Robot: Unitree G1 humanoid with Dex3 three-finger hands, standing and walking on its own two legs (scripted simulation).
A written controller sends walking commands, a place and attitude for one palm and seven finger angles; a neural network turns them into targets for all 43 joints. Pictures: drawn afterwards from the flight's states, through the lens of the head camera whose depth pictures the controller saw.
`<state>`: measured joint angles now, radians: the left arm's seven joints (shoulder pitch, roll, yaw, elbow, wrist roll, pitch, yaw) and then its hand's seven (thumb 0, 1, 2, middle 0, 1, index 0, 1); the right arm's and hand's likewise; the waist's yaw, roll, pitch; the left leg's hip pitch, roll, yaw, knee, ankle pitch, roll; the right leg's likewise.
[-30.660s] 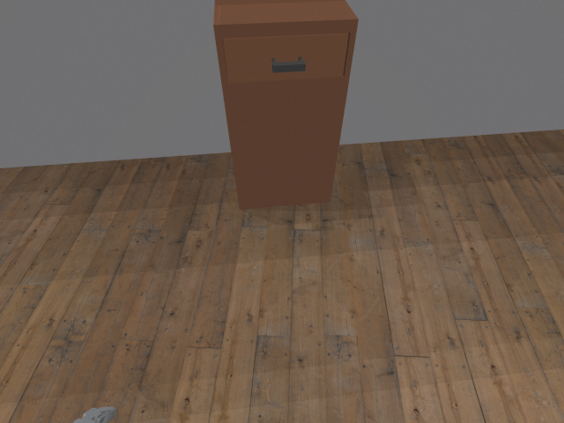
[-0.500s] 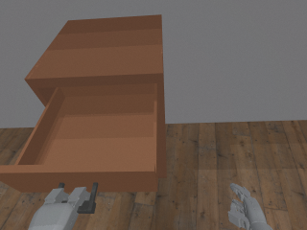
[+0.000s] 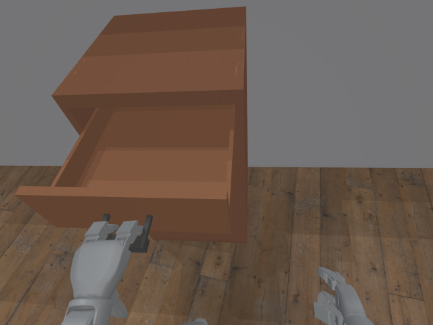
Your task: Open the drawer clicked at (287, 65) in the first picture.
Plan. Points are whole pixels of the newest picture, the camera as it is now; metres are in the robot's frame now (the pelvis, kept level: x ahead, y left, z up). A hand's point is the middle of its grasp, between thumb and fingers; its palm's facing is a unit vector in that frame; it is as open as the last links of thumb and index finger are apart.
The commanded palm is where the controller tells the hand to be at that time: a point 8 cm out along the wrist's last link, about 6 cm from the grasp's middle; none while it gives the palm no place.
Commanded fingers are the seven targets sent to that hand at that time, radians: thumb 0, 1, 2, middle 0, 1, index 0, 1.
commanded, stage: open the thumb to release the handle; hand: left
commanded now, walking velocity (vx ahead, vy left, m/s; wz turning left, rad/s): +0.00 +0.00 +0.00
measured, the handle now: (123, 231) +0.28 +0.22 +0.02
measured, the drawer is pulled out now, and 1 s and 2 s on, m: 0.25 0.24 0.24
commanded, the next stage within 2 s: lift the hand off the handle in 0.24 s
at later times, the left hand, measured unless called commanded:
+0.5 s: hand (118, 273) +0.21 +0.21 +0.00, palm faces +0.00 -0.10 -1.00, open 15.2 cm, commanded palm +0.19 +0.22 +0.05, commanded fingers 0.00 -0.50 0.30 -0.15 -0.30 -0.15 -0.30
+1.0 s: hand (103, 264) +0.21 +0.22 +0.03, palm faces +0.03 -0.11 -0.99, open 15.6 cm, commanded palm +0.20 +0.22 +0.10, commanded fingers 0.00 -0.50 0.30 -0.15 -0.30 -0.15 -0.30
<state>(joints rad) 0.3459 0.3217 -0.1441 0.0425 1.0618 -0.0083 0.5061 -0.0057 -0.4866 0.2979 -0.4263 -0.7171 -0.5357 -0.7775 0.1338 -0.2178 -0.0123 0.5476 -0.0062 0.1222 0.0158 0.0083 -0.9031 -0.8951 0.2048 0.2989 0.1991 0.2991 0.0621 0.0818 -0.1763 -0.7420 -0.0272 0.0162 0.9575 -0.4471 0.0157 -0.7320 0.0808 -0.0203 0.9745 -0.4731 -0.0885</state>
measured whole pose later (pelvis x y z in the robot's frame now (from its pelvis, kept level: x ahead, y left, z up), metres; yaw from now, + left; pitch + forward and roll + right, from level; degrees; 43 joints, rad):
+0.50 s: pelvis +0.00 +0.00 +0.01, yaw -2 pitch +13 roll +1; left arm 0.43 0.33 -0.09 0.05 1.07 -0.07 0.52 -0.01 -0.49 0.30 -0.23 -0.48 -0.34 -0.45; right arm 0.16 -0.26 -0.05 0.54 -0.02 0.11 0.02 0.01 -0.90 -0.90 0.20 0.30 0.20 0.30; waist 0.03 0.07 -0.18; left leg -0.71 -0.01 0.04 0.92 -0.44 0.02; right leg -0.71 0.10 0.00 0.94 -0.45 -0.09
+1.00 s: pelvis +0.00 +0.01 +0.02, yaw -1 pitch +9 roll +0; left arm 0.39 0.37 -0.12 -0.01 1.02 -0.02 0.45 -0.01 -0.49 0.30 -0.23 -0.33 -0.29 -0.37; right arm 0.12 -0.24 -0.03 0.54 -0.01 0.10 0.00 0.01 -0.90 -0.90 0.20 0.30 0.20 0.30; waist 0.05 0.08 -0.13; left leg -0.58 -0.02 0.02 0.83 -0.40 0.03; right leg -0.56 0.09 0.00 0.82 -0.41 -0.08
